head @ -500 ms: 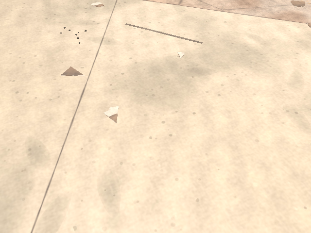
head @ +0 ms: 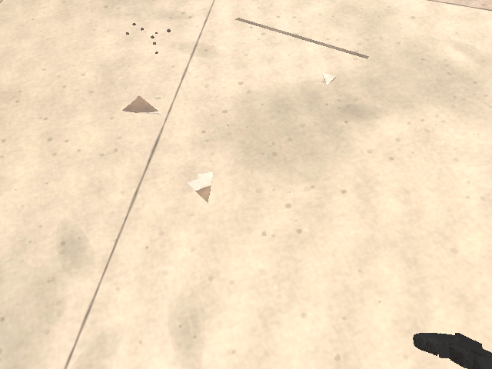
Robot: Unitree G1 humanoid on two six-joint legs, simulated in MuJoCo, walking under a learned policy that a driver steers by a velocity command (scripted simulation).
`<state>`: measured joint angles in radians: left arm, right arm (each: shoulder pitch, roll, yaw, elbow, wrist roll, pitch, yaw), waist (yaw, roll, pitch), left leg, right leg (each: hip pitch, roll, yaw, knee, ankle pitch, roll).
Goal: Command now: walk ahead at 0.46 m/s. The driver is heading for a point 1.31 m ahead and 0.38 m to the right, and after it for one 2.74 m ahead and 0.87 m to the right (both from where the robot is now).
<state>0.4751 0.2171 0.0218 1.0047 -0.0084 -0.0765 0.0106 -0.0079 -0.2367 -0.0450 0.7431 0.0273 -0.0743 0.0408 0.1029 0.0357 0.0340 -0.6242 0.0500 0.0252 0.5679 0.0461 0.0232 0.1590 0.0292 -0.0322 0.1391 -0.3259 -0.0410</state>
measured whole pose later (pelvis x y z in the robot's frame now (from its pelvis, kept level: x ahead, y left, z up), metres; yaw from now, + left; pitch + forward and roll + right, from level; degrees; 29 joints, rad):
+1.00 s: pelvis +0.57 -0.09 +0.01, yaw -26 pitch +2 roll +0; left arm 0.34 0.28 0.07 0.73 -0.02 -0.05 0.01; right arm 0.02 -0.29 -0.05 0.76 0.00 -0.10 0.01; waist 0.06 0.04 0.03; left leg -0.64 0.07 -0.10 0.60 0.04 -0.06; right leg -0.13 0.10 0.13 0.35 -0.25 -0.08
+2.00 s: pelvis +1.02 -0.38 +0.01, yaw -25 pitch +1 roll -2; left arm 0.34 0.27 0.07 0.82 0.01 -0.09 0.00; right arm 0.15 -0.29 -0.06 0.79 0.02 -0.03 0.03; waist 0.06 0.05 0.02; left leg -0.70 0.10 -0.05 0.78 0.03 0.00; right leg 0.02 0.04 -0.21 0.21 -0.25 -0.03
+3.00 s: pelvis +1.23 -0.45 +0.00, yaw +0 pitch +0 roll +0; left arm 0.18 0.24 0.03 0.75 0.01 -0.01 0.01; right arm 0.18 -0.26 -0.05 0.71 -0.01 0.05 -0.01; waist 0.02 -0.01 0.03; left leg -0.21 -0.01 -0.06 0.49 -0.27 -0.01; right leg -0.28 -0.02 0.04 0.52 -0.24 0.03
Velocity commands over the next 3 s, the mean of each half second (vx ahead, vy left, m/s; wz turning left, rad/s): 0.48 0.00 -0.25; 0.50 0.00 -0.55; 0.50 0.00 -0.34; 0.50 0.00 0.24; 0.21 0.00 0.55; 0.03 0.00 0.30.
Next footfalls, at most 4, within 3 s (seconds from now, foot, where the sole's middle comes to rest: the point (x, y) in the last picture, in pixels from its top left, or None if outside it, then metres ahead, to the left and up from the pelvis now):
0.10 left None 0.25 0.12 -0.77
0.64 right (349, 352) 0.53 -0.15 -0.77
1.12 left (319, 240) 0.87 -0.07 -0.77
1.62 right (438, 228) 0.94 -0.44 -0.77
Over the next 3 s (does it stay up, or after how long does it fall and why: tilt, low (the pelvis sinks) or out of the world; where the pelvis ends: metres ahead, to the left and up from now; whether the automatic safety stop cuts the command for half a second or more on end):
stays up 1.23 -0.45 0.00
